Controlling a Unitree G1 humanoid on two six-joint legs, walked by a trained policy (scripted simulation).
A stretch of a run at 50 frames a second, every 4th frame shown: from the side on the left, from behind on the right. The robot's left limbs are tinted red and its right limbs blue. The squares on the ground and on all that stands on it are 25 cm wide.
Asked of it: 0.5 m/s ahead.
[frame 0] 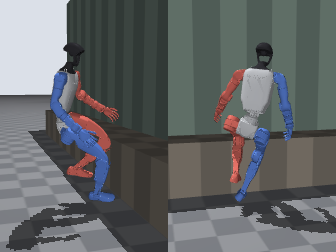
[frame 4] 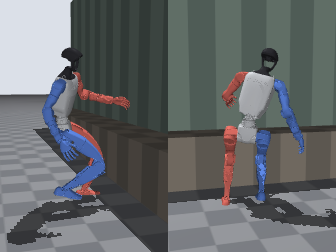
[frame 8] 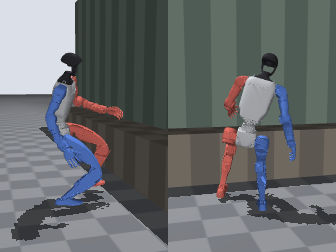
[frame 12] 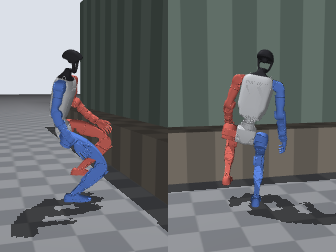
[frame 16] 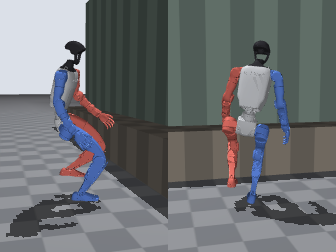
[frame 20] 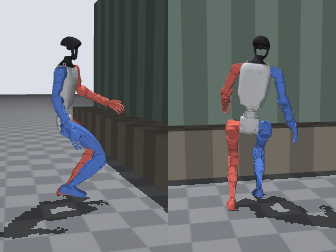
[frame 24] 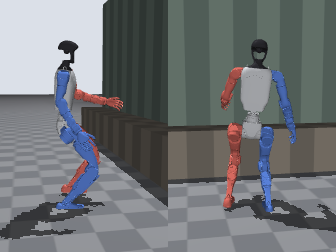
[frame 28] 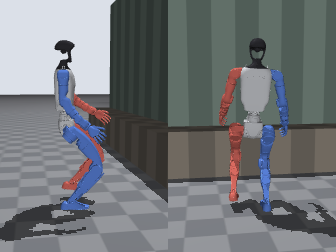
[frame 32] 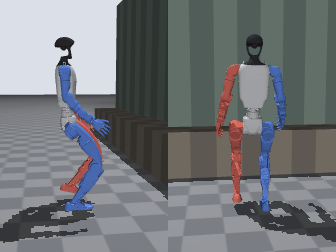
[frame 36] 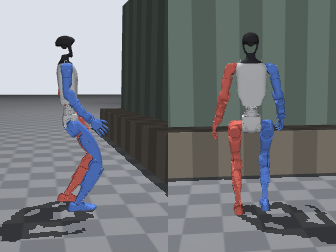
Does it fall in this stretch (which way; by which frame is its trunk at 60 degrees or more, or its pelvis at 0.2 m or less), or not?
no
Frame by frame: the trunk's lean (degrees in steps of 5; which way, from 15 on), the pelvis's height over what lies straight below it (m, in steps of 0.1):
0: 15 forward and to its right, 0.7
4: 20 forward and to its right, 0.6
8: 25 forward and to its right, 0.6
12: 20 forward and to its right, 0.6
16: 20 forward and to its right, 0.7
20: 10, 0.7
24: 5, 0.7
28: 5, 0.7
32: 0, 0.7
36: 5, 0.7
